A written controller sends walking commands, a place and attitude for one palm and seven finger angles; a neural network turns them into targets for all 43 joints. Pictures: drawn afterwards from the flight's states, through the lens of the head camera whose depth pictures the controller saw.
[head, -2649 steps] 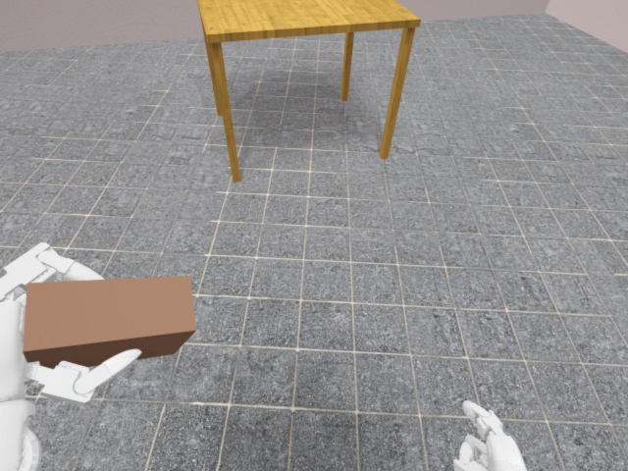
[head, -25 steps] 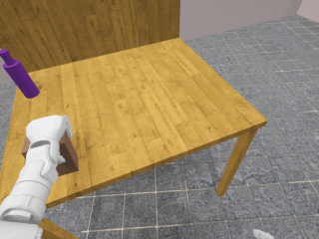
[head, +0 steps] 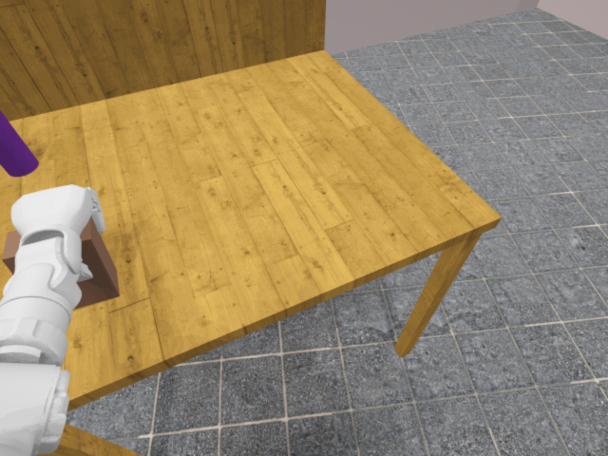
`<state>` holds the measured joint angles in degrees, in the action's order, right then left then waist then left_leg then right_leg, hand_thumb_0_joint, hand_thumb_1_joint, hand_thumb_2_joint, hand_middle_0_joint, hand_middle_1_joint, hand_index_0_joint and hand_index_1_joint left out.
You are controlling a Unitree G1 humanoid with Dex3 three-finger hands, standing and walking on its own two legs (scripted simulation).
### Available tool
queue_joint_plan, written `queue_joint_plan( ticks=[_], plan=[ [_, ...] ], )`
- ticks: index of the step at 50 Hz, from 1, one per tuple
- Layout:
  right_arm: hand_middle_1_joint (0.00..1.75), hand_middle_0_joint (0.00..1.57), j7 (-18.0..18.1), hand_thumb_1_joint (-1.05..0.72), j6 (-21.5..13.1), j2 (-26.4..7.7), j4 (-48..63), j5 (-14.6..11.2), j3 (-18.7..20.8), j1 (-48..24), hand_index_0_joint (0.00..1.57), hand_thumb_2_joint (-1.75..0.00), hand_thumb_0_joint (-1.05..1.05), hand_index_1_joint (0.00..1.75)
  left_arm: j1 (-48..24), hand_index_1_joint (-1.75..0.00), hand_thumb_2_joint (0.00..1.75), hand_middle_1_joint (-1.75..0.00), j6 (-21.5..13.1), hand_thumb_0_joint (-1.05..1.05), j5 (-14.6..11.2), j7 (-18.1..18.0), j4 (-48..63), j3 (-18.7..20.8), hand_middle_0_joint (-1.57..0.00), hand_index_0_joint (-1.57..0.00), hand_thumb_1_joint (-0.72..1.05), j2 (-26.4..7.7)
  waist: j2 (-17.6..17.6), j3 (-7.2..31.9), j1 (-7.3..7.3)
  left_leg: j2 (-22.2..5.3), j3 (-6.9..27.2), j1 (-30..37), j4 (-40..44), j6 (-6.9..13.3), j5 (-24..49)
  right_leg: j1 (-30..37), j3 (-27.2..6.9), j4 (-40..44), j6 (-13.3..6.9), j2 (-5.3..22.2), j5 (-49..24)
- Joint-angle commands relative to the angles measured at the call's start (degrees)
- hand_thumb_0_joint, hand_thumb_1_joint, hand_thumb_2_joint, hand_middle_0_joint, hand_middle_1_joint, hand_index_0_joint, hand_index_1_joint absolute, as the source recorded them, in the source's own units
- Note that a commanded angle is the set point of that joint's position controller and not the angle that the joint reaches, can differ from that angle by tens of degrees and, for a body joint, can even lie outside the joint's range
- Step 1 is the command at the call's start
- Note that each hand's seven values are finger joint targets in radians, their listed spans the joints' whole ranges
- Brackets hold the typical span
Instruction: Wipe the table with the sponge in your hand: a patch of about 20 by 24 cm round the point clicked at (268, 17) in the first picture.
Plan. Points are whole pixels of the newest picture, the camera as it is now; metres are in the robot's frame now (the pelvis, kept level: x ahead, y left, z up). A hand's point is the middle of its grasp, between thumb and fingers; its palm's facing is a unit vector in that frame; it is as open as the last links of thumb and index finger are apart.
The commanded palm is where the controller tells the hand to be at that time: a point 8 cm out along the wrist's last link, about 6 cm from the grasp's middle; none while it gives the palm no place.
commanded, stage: wipe forward along the first lane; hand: left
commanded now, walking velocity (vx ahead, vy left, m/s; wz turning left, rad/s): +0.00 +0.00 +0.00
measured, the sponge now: (73, 276) +0.37 +0.36 +0.00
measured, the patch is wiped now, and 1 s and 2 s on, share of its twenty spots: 0.20 0.35 0.50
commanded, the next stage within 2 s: slide across to the middle lane in 0.42 s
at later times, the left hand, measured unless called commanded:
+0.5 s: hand (66, 214) +0.44 +0.37 +0.06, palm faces -0.12 +0.00 -0.99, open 9.6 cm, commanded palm +0.43 +0.36 +0.10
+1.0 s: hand (107, 198) +0.47 +0.32 +0.06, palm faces -0.10 -0.01 -1.00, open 9.6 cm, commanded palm +0.46 +0.30 +0.12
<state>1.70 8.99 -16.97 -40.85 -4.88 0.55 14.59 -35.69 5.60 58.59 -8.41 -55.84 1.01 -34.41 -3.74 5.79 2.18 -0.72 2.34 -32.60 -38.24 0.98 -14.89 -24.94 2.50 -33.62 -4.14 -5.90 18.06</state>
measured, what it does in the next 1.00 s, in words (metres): stands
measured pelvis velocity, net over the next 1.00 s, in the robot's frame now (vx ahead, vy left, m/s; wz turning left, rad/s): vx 0.02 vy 0.04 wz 0.00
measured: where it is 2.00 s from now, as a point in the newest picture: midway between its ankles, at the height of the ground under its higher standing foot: outside the picture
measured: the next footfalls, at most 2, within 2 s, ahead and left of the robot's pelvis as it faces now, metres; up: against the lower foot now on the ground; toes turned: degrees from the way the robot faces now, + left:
none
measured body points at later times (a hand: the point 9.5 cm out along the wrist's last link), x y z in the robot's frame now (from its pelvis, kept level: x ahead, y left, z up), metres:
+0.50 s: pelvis +0.01 +0.04 +0.00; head +0.06 +0.05 +0.44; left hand +0.44 +0.37 +0.11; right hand +0.08 -0.23 -0.13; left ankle +0.04 +0.11 -0.72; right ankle -0.02 -0.08 -0.72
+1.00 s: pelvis +0.02 +0.04 +0.00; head +0.07 +0.04 +0.45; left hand +0.47 +0.31 +0.12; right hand +0.08 -0.22 -0.13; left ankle +0.04 +0.11 -0.72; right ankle -0.02 -0.08 -0.72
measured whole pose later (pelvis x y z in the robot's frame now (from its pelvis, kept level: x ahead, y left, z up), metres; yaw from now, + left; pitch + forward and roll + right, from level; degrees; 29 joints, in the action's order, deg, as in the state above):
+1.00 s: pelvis +0.02 +0.04 +0.00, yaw +0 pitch +12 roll -3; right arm -0.5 7.9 -14.4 -43.4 -3.5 0.3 15.0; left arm -50.0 12.0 58.5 -11.7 -64.4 -5.7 -28.2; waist -3.4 6.1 4.2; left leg 1.8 1.5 -34.5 -37.7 3.6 -15.4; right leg -26.1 1.8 -32.1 -1.2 -3.4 18.3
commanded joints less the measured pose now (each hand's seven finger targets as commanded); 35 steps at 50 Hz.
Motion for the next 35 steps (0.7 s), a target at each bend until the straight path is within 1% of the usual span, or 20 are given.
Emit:
queue_joint_plan(
  ticks=[1, 4, 5, 6, 9, 11, 14, 17, 18, 20, 24, 25, 26, 27, 28, 30, 31, 32, 33, 35],
  plan=[
    [0.30, 0.20, 0.3, -0.90, -1.4, -8.5, 5.7, 0.1, 2.7, -0.7, 0.20, -0.90, 0.00, 0.30, -18.2, -1.60, 1.30, -1.60, 0.8, 0.00, 1.2, -1.9, 5.3, 3.3, -1.20, -1.20, 0.10, -16.7, 1.8, 13.3, 0.30, 2.7, -0.8, 7.4, 2.9, 3.5, 7.3, 4.4, -5.1, 5.7, 1.2, 2.8, -16.4],
    [0.30, 0.20, 0.1, -0.90, -1.6, -8.4, 5.4, 0.2, 3.0, 0.4, 0.20, -0.90, 0.00, 0.30, -19.9, -1.60, 1.30, -1.60, 0.8, 0.00, 1.9, -2.4, 3.7, 0.1, -1.20, -1.20, 0.10, -13.2, 2.3, 11.7, 1.50, 2.3, -0.3, 8.7, 2.8, 3.5, 6.4, 0.5, -3.6, 5.5, 1.2, 2.3, -12.3],
    [0.30, 0.20, 0.0, -0.90, -1.6, -8.4, 5.4, 0.1, 2.9, 0.4, 0.20, -0.90, 0.00, 0.30, -21.1, -1.60, 1.30, -1.60, 0.9, 0.00, 1.8, -2.6, 4.0, 0.2, -1.20, -1.20, 0.10, -13.6, 1.9, 11.9, 1.45, 2.3, -0.2, 8.9, 3.0, 3.5, 6.1, 0.0, -3.6, 5.7, 1.2, 2.3, -11.6],
    [0.30, 0.20, 0.0, -0.90, -1.5, -8.6, 5.0, 0.3, 3.0, 0.7, 0.20, -0.90, 0.00, 0.30, -21.6, -1.60, 1.30, -1.60, 0.6, 0.00, 2.1, -2.6, 3.9, 2.2, -1.20, -1.20, 0.10, -15.5, 1.2, 13.1, 0.98, 2.0, 0.4, 9.9, 3.0, 3.3, 7.8, -0.2, -3.4, 5.2, 0.7, 2.0, -12.1],
    [0.30, 0.20, -0.2, -0.90, -1.5, -8.3, 5.3, 0.4, 3.2, 1.5, 0.20, -0.90, 0.00, 0.30, -21.5, -1.60, 1.30, -1.60, 0.6, 0.00, 1.3, -3.1, 3.4, -0.3, -1.20, -1.20, 0.10, -12.2, 2.4, 15.0, 1.53, 2.0, 0.0, 10.6, 2.4, 3.3, 9.0, -0.1, -2.9, 4.7, 1.1, 2.0, -13.4],
    [0.30, 0.20, -0.3, -0.90, -1.3, -8.6, 4.9, 0.5, 3.1, 1.6, 0.20, -0.90, 0.00, 0.30, -22.2, -1.60, 1.30, -1.60, 0.8, 0.00, 1.4, -3.2, 2.9, 2.0, -1.20, -1.20, 0.10, -14.5, 1.8, 16.3, 0.76, 1.7, 0.8, 11.4, 2.6, 3.1, 10.8, -0.3, -2.7, 4.3, 0.7, 1.8, -14.1],
    [0.30, 0.20, -0.5, -0.90, -1.1, -8.5, 4.7, 0.5, 3.1, 2.2, 0.20, -0.90, 0.00, 0.30, -24.5, -1.60, 1.30, -1.60, 1.4, 0.00, 1.6, -3.5, 1.6, 0.0, -1.20, -1.20, 0.10, -13.2, 1.9, 14.8, 2.03, 1.5, 0.8, 11.5, 2.4, 3.0, 10.2, -2.2, -2.1, 4.1, 1.0, 1.7, -12.5],
    [0.30, 0.20, -0.6, -0.90, -1.0, -8.7, 4.3, 0.7, 3.0, 3.0, 0.20, -0.90, 0.00, 0.30, -26.2, -1.60, 1.30, -1.60, 1.9, 0.00, 2.4, -3.5, -0.1, 0.4, -1.20, -1.20, 0.10, -14.5, 1.3, 14.6, 2.13, 1.4, 1.6, 11.9, 2.5, 2.9, 10.3, -3.6, -1.7, 4.0, 0.7, 1.5, -10.8],
    [0.30, 0.20, -0.7, -0.90, -0.9, -8.8, 4.2, 0.8, 3.0, 3.3, 0.20, -0.90, 0.00, 0.30, -26.1, -1.60, 1.30, -1.60, 2.0, 0.00, 2.9, -3.6, -0.7, 1.8, -1.20, -1.20, 0.10, -16.3, 1.6, 15.7, 1.69, 1.4, 1.5, 11.9, 2.2, 3.0, 11.0, -3.1, -1.9, 3.9, 0.7, 1.5, -11.6],
    [0.30, 0.20, -0.8, -0.90, -0.6, -8.8, 4.4, 0.8, 2.9, 3.6, 0.20, -0.90, 0.00, 0.30, -27.0, -1.60, 1.30, -1.60, 2.4, 0.00, 3.4, -3.4, -1.5, 0.4, -1.20, -1.20, 0.10, -15.2, 1.7, 15.9, 2.15, 1.3, 1.8, 12.0, 2.1, 2.7, 11.3, -4.0, -1.5, 3.6, 0.7, 1.4, -11.2],
    [0.30, 0.20, -0.9, -0.90, -0.7, -8.7, 4.4, 1.1, 2.9, 4.4, 0.20, -0.90, 0.00, 0.30, -30.0, -1.60, 1.30, -1.60, 2.5, 0.00, 4.1, -3.0, -2.5, -1.1, -1.20, -1.20, 0.10, -14.4, -1.2, 15.0, 2.71, 0.8, 3.2, 13.8, 2.2, 2.1, 10.8, -7.9, -0.7, 3.3, 0.3, 1.1, -7.7],
    [0.30, 0.20, -0.8, -0.90, -0.8, -8.7, 4.3, 1.1, 2.9, 4.4, 0.20, -0.90, 0.00, 0.30, -31.6, -1.60, 1.30, -1.60, 2.6, 0.00, 4.0, -2.9, -2.1, -1.9, -1.20, -1.20, 0.10, -13.6, -1.0, 15.4, 3.18, 0.7, 3.2, 14.1, 2.3, 2.1, 9.7, -8.6, -0.9, 3.6, 0.5, 1.2, -6.9],
    [0.30, 0.20, -0.8, -0.90, -1.0, -8.7, 4.1, 1.3, 3.0, 4.5, 0.20, -0.90, 0.00, 0.30, -31.6, -1.60, 1.30, -1.60, 2.4, 0.00, 3.9, -2.9, -2.1, -0.3, -1.20, -1.20, 0.10, -14.7, -2.5, 15.9, 2.44, 0.4, 3.8, 15.1, 2.6, 1.8, 11.0, -9.0, -0.8, 3.4, 0.1, 1.1, -7.3],
    [0.30, 0.20, -0.8, -0.90, -1.1, -8.4, 4.1, 1.3, 3.1, 4.8, 0.20, -0.90, 0.00, 0.30, -32.3, -1.60, 1.30, -1.60, 2.2, 0.00, 3.5, -2.7, -1.3, -3.3, -1.20, -1.20, 0.10, -11.5, -2.3, 16.8, 3.34, 0.4, 3.7, 16.4, 2.2, 1.8, 11.2, -9.3, -0.6, 3.3, 0.4, 1.0, -7.1],
    [0.30, 0.20, -0.9, -0.90, -1.2, -8.4, 4.0, 1.4, 3.2, 5.2, 0.20, -0.90, 0.00, 0.30, -32.5, -1.60, 1.30, -1.60, 2.0, 0.00, 3.0, -2.8, -0.6, -2.0, -1.20, -1.20, 0.10, -12.2, -2.2, 18.1, 2.77, 0.2, 3.9, 17.2, 2.1, 1.6, 11.9, -9.0, -0.5, 3.2, 0.3, 1.0, -7.5],
    [0.30, 0.20, -1.0, -0.90, -1.4, -8.0, 4.1, 1.4, 3.5, 5.1, 0.20, -0.90, 0.00, 0.30, -33.1, -1.60, 1.30, -1.60, 1.7, 0.00, 2.1, -2.8, 1.9, -3.7, -1.20, -1.20, 0.10, -9.4, -2.9, 20.7, 3.00, 0.0, 4.4, 20.0, 1.9, 1.2, 13.7, -8.9, -0.5, 3.3, 0.4, 0.9, -8.1],
    [0.30, 0.20, -1.0, -0.90, -1.6, -8.0, 4.0, 1.6, 3.6, 5.1, 0.20, -0.90, 0.00, 0.30, -33.5, -1.60, 1.30, -1.60, 1.3, 0.00, 1.1, -2.8, 3.5, -2.5, -1.20, -1.20, 0.10, -9.5, -3.9, 22.4, 2.32, -0.5, 5.0, 21.7, 2.2, 0.7, 15.8, -8.9, -0.2, 3.2, 0.2, 0.8, -8.9],
    [0.30, 0.20, -1.0, -0.90, -1.6, -7.9, 3.8, 1.5, 3.7, 5.3, 0.20, -0.90, 0.00, 0.30, -33.2, -1.60, 1.30, -1.60, 1.3, 0.00, 0.5, -2.9, 2.7, -4.0, -1.20, -1.20, 0.10, -7.8, -2.1, 21.2, 3.18, -0.4, 5.1, 21.6, 2.1, 0.9, 14.7, -9.0, -0.2, 3.5, 0.5, 0.7, -8.1],
    [0.30, 0.20, -1.0, -0.90, -1.6, -8.1, 3.4, 1.3, 3.7, 5.2, 0.20, -0.90, 0.00, 0.30, -33.6, -1.60, 1.30, -1.60, 1.4, 0.00, -0.1, -3.2, 2.4, -3.0, -1.20, -1.20, 0.10, -8.6, -1.3, 20.3, 3.02, -0.5, 5.3, 20.9, 2.5, 0.8, 13.6, -9.0, -0.1, 3.7, 0.6, 0.7, -7.8],
    [0.30, 0.20, -1.0, -0.90, -1.8, -7.7, 3.2, 1.1, 3.6, 4.4, 0.20, -0.90, 0.00, 0.30, -34.8, -1.60, 1.30, -1.60, 2.0, 0.00, -1.1, -3.5, 2.6, -4.5, -1.20, -1.20, 0.10, -6.5, -0.8, 18.6, 3.47, -0.3, 5.2, 20.3, 3.4, 1.1, 11.2, -8.7, -0.2, 4.4, 0.8, 0.9, -6.9]
  ],
)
